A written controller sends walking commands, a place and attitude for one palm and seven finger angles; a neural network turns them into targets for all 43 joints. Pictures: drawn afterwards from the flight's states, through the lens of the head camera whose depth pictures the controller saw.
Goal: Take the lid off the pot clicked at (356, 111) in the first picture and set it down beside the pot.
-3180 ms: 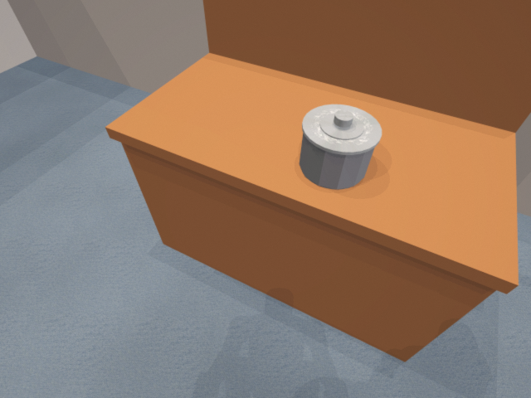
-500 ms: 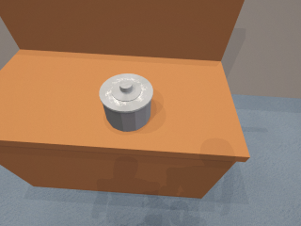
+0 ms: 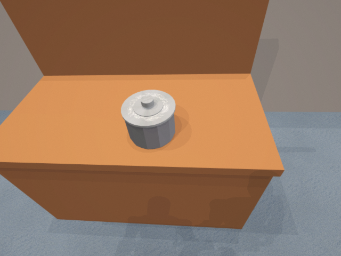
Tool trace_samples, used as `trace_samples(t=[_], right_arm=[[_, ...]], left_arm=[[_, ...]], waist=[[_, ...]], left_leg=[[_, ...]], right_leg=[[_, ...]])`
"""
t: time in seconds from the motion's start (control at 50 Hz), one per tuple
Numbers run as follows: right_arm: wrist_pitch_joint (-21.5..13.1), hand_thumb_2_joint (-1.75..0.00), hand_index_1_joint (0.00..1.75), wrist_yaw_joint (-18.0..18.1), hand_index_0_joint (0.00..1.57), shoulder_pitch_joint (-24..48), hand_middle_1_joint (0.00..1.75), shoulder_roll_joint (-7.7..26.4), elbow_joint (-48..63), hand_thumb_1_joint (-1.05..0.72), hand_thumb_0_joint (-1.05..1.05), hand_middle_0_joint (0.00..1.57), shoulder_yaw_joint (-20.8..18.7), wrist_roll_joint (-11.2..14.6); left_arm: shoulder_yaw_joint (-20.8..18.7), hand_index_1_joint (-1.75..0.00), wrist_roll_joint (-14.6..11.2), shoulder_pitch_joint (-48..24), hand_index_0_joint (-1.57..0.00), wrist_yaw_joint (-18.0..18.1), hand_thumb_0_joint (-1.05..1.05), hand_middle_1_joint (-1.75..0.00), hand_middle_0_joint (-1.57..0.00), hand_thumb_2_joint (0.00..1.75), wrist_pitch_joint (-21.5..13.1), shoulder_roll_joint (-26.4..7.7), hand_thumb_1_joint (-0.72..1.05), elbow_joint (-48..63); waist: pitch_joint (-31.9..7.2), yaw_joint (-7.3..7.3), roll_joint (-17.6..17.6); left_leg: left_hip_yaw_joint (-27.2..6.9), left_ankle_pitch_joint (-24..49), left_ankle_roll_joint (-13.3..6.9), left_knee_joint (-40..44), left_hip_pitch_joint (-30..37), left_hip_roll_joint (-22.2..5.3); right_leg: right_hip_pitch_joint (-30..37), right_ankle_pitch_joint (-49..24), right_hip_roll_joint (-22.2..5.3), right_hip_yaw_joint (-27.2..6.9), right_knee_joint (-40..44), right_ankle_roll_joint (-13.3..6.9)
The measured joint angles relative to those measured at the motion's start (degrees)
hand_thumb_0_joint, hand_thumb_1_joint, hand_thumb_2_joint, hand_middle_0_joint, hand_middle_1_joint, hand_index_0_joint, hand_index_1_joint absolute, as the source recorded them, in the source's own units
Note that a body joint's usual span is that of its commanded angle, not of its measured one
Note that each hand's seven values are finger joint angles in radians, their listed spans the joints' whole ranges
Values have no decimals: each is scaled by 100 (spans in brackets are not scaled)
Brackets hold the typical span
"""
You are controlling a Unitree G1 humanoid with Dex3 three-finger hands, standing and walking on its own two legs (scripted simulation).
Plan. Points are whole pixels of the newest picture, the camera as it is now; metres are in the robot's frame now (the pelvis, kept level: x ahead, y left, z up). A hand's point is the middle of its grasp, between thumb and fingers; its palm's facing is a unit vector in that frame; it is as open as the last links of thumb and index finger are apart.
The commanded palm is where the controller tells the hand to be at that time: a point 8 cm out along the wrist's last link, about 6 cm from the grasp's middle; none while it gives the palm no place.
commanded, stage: come to a stop and stand still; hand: left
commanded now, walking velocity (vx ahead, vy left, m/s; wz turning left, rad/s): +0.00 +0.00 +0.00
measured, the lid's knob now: (147, 101) +0.57 +0.11 +0.04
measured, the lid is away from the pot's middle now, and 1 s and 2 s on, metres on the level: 0.00 0.00 0.00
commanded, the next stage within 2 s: look again from close up in 0.24 s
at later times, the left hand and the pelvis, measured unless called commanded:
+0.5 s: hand out of the picture -0.01 +0.18 -0.17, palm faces -0.01 -0.97 -0.23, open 7.3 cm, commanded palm none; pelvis -0.01 +0.01 +0.00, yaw +0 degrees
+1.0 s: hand out of the picture -0.03 +0.18 -0.17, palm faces +0.01 -0.98 -0.21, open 7.4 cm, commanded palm none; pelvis -0.01 +0.01 +0.00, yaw -1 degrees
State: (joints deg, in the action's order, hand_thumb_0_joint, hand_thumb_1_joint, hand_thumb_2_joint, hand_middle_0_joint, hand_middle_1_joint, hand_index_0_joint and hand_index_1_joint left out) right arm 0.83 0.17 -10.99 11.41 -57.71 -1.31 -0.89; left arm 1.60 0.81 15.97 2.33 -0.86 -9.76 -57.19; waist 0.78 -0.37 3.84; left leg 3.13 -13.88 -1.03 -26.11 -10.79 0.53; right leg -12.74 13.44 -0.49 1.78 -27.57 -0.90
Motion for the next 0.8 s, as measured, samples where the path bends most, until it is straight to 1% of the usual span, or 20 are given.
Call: trace_samples(t=[0.14,0.36,0.62,0.8], right_arm=[[-2,-90,30,9,20,-334,30,21,-282,-92,0,20,14,-12],[-53,-90,30,33,20,-710,30,-160,-656,-91,1,20,67,8],[-111,-90,30,53,20,-570,30,-377,-706,-91,1,20,68,26],[-120,-90,30,76,20,-507,30,-314,-692,-92,1,20,24,34]], left_arm=[[1,-30,-6,6,-21,10,1,-30,-20,89,-4,98,92,-122],[-12,-30,-11,44,-20,3,1,-30,-20,89,0,80,91,-403],[-23,-30,22,175,-20,15,1,-30,-20,89,-12,212,91,-615],[-37,-30,41,293,-20,8,1,-30,-20,89,-22,265,91,-684]], waist=[[-3,-46,-89],[34,-76,-223],[-1,-6,-241],[-21,42,-266]], left_leg=[[4,71,-15,30,-43,34],[45,127,-64,70,-69,86],[101,167,-117,119,-43,137],[124,171,-133,130,-48,144]], right_leg=[[-66,-42,-34,-5,-25,12],[-128,-81,-83,-49,-45,55],[-140,-112,-130,-110,-51,106],[-151,-127,-135,-135,-36,122]])
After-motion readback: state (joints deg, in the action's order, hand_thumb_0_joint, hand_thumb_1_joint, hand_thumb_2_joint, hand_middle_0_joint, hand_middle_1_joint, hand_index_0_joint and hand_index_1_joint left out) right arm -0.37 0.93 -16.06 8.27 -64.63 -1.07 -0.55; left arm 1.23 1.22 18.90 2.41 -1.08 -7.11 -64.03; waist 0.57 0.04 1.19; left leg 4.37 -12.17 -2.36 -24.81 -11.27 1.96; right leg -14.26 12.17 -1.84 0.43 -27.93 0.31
